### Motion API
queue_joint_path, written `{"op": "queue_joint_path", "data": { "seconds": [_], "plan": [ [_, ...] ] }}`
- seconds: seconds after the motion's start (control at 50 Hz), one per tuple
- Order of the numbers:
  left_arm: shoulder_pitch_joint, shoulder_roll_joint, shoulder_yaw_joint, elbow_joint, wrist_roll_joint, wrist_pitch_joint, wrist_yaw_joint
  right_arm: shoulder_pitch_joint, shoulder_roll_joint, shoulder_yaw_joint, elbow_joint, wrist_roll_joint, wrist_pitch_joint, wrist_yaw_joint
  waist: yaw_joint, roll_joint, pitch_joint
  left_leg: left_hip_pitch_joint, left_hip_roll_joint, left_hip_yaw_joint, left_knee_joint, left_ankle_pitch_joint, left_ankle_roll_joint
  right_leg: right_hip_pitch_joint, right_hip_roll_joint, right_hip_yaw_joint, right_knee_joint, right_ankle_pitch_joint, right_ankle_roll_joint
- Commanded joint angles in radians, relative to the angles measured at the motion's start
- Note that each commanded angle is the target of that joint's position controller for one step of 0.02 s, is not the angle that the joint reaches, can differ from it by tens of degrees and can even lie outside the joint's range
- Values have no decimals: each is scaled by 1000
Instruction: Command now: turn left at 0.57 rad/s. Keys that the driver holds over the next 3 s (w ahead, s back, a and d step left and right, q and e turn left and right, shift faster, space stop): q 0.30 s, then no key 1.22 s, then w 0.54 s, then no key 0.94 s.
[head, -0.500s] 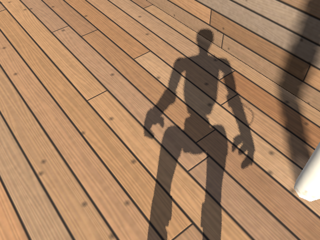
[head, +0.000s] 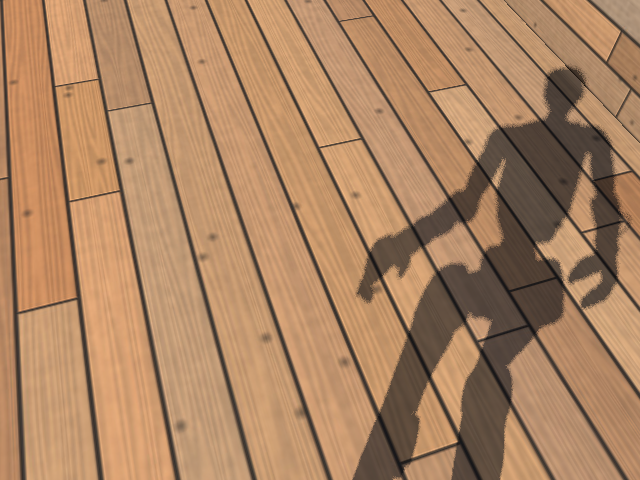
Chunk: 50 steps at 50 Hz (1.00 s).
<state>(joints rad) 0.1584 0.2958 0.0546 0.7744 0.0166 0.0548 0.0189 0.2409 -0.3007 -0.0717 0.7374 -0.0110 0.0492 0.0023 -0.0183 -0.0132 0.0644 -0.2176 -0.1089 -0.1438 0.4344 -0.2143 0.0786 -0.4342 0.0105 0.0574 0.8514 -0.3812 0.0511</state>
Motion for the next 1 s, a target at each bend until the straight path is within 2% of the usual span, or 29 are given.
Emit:
{"op": "queue_joint_path", "data": {
  "seconds": [0.02, 0.1, 0.14, 0.16, 0.18, 0.2, 0.22, 0.24, 0.26, 0.3, 0.38, 0.48, 0.52, 0.54, 0.56, 0.58, 0.6, 0.62, 0.64, 0.66, 0.7, 0.72, 0.82, 0.84, 0.88, 0.9, 0.92, 0.94, 1.0],
  "plan": [
    [-47, 80, 11, -91, -6, -23, 6, 25, -180, -49, -53, -7, -4, 1, -24, 138, -82, 98, 261, -299, -67, 323, 157, -38, 24, -4, -62, -17, -12],
    [9, 86, 7, -99, -16, -40, 15, -35, -182, -53, -66, -4, -1, 9, 9, 151, -101, 49, 236, -368, -28, 395, 114, 113, 52, 4, -233, -8, -42],
    [88, 90, 7, -84, -8, -55, 29, -90, -162, -47, -77, 12, -2, 6, 66, 118, -101, -51, 167, -348, 32, 256, 32, 298, 24, 20, -506, 155, -59],
    [89, 165, 21, -91, 7, -61, 40, -50, -99, -31, -86, 16, -8, 5, 38, -42, -117, -150, 80, -238, 175, -9, -30, 390, -170, 205, -618, 113, -102],
    [6, 255, 33, -127, 4, -53, 37, 35, -64, -25, -89, 12, -10, -3, -18, -225, -111, -305, -97, -19, 360, -373, -68, 408, -393, 460, -640, 269, -212],
    [39, 217, 33, -119, 8, -45, 27, 25, -154, -44, -66, -20, -4, -9, 11, -155, -115, -289, -15, 18, 560, -390, -79, 321, -427, 440, -605, 332, -298],
    [5, 142, 11, -128, 4, -44, 21, 12, -167, -53, -53, -17, -1, -3, -7, -89, -81, -272, 9, 7, 632, -329, -82, 268, -363, 345, -599, 351, -291],
    [-44, 103, 0, -136, 3, -43, 17, 19, -155, -53, -38, -15, 6, 7, -24, -75, -50, -260, 21, 21, 684, -265, -91, 233, -291, 232, -592, 356, -260],
    [-65, 95, -3, -143, 6, -44, 20, 29, -147, -52, -33, -12, 14, 21, -30, -110, -54, -269, 26, 40, 719, -218, -101, 250, -240, 157, -584, 373, -236],
    [-40, 98, -1, -140, 9, -46, 24, 26, -131, -44, -30, -2, 21, 39, -9, -135, -61, -295, 33, 76, 717, -195, -127, 299, -208, 78, -563, 456, -234],
    [63, 117, 12, -100, 5, -56, 18, -43, -92, -24, -49, -1, 27, 37, 44, -131, -85, -294, 36, 72, 572, -234, -136, 397, -253, 87, -528, 535, -271],
    [49, 138, 19, -76, 11, -53, -6, -56, -61, 2, -43, 8, 26, 23, 47, -178, -100, -101, 46, 148, 285, -271, -100, 329, -250, 57, -483, 570, -268],
    [45, 146, 21, -62, 5, -44, -12, -23, -50, 10, -27, 9, 18, 16, 21, -167, -105, -13, 44, 175, 112, -172, -80, 305, -240, 49, -435, 610, -251],
    [38, 142, 19, -55, -3, -39, -13, 8, -43, 15, -11, 4, 8, 12, -6, -143, -104, 77, 48, 180, -61, -30, -67, 262, -225, 29, -399, 587, -216],
    [67, 123, 14, -45, -3, -40, -14, 2, -70, 16, -10, -11, -6, 5, -1, -82, -114, 181, 101, 91, -164, 75, -52, 183, -204, 13, -365, 476, -154],
    [102, 51, -5, -68, 6, -41, -21, 17, -138, 13, -24, -30, -21, -1, 21, 142, -160, 297, 351, -199, -224, 154, -15, 54, -123, -61, -203, 164, -88],
    [48, 32, -14, -79, -9, -24, -8, -32, -169, 8, -15, -14, -27, -8, 7, 282, -90, 76, 450, -257, -179, 340, 112, 78, -35, -74, -194, -158, -65],
    [39, 81, -3, -64, -9, -11, -4, -60, -106, 23, -19, -14, -36, -6, 8, 177, -59, 71, 417, -221, -181, 324, 143, 89, -50, -34, -114, -157, -60],
    [41, 74, -1, -47, -12, -7, -7, -89, -72, 38, -13, -12, -42, -8, 22, 158, -43, 60, 380, -169, -183, 308, 132, 83, -44, -24, -98, -122, -59],
    [64, 74, 1, -24, -13, -7, -10, -113, -61, 45, -8, -16, -41, -13, 39, 150, -35, 65, 331, -117, -177, 327, 105, 92, -43, -25, -102, -81, -54],
    [100, 69, 2, 10, 3, -9, -12, -97, -68, 46, 14, -8, -48, -23, 39, 161, -63, 115, 291, -57, -137, 476, 93, 104, -30, -39, -97, -45, -41],
    [108, 59, -1, 22, 2, -9, -12, -87, -62, 49, 24, -5, -49, -24, 36, 149, -78, 126, 287, -42, -122, 511, 93, 120, -26, -43, -111, -44, -35],
    [101, 29, -15, 64, -10, -12, 5, -92, -62, 51, 73, -5, -44, -28, 29, 138, -70, 96, 269, -56, -87, 376, 80, 226, -14, -67, -369, 63, -33],
    [121, 25, -19, 82, -6, -18, 9, -102, -65, 49, 81, 0, -44, -29, 46, 118, -72, 60, 259, -55, -82, 310, 54, 300, -25, -60, -479, 204, -38],
    [125, 76, -17, 94, 13, -40, 13, -67, -44, 53, 99, -2, -50, -25, 23, 49, -85, -23, 210, -45, -80, 121, -4, 414, -137, 61, -520, 385, -54],
    [80, 112, -7, 115, -6, -42, 7, -33, -27, 51, 118, 3, -45, -20, -25, -65, -34, 20, 151, 0, -137, 62, -13, 306, -130, 57, -475, 383, -80],
    [74, 65, -16, 118, -8, -48, -2, -53, -49, 49, 145, -1, -43, -23, 11, -38, -28, 71, 153, 6, -121, 70, -21, 269, -118, 51, -496, 326, -81],
    [84, 50, -20, 133, -5, -53, -3, -62, -51, 45, 158, 0, -42, -26, 20, -39, -18, 87, 156, 8, -106, 90, -22, 255, -110, 45, -512, 305, -75],
    [96, 50, -22, 170, -6, -59, 7, -57, -47, 43, 192, 0, -45, -24, 18, -41, -37, 93, 169, 7, -100, 137, -19, 281, -103, 42, -526, 308, -77]
  ]
}}
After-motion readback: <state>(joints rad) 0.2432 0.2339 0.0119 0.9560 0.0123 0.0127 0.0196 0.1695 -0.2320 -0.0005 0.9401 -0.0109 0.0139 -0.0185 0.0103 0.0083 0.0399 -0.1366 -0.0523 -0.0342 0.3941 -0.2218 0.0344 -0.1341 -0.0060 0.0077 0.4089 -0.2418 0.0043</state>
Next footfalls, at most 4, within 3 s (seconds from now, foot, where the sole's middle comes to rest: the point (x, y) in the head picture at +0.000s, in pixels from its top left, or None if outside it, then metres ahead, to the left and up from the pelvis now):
0.16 right None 0.06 -0.12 -0.78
0.56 left None -0.01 0.08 -0.78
0.86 right None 0.04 -0.13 -0.78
2.22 right None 0.38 0.03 -0.78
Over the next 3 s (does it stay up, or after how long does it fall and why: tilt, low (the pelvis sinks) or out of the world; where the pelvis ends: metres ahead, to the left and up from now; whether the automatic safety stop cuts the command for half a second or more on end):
stays up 0.32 0.10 0.00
